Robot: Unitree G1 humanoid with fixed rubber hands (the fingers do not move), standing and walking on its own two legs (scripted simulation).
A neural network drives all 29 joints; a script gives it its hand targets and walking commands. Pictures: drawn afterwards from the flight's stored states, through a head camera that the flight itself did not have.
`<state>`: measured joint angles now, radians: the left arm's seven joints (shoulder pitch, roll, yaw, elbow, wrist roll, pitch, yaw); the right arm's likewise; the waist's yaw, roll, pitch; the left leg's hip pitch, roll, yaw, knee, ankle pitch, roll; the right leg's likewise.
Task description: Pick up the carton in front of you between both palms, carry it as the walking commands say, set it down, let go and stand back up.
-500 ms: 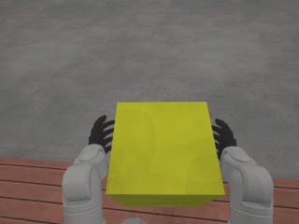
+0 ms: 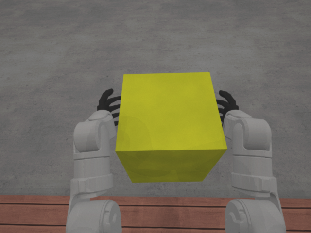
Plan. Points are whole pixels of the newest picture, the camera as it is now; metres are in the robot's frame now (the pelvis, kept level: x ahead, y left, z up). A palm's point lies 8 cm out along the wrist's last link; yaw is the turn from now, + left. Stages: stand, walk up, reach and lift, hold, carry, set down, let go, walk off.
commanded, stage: carry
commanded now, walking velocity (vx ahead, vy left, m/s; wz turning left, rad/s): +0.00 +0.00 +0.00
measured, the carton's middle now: (166, 133) +0.36 +0.00 +0.04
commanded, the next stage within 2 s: none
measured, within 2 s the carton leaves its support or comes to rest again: neither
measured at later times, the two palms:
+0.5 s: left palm (109, 126) +0.33 +0.14 +0.12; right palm (239, 124) +0.33 -0.16 +0.11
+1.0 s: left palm (96, 143) +0.27 +0.15 +0.14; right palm (244, 144) +0.27 -0.15 +0.13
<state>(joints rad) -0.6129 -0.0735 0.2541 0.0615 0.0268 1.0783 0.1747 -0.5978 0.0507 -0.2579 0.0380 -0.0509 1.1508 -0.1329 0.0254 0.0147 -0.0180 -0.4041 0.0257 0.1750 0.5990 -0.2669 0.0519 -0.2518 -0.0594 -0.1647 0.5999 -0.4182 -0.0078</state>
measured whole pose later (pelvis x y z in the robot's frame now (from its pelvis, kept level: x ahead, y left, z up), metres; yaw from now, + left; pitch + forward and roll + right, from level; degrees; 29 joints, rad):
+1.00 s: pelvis -0.06 +0.00 +0.01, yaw +0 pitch +0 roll +0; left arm -0.56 -0.09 0.25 0.07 0.08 1.14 0.16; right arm -0.55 0.05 -0.25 0.07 -0.05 1.19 -0.13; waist 0.01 0.01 -0.07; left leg -0.35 0.04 0.17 0.50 -0.15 0.05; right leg -0.22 -0.03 -0.17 0.53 -0.32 -0.03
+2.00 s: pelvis -0.07 -0.01 +0.00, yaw +0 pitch +0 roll +0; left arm -0.56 -0.09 0.25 0.06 0.07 1.13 0.16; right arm -0.56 0.06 -0.25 0.07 -0.06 1.19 -0.13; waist 0.01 0.01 -0.04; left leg -0.38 0.05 0.17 0.51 -0.14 0.04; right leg -0.26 -0.02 -0.17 0.58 -0.32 -0.05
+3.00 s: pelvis -0.07 -0.03 +0.00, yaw +0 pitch +0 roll +0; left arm -0.57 -0.09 0.25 0.08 0.07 1.13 0.16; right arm -0.56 0.06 -0.24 0.08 -0.06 1.18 -0.13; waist 0.01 0.01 -0.05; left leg -0.38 0.07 0.16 0.50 -0.12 0.02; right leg -0.26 -0.01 -0.18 0.57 -0.32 -0.07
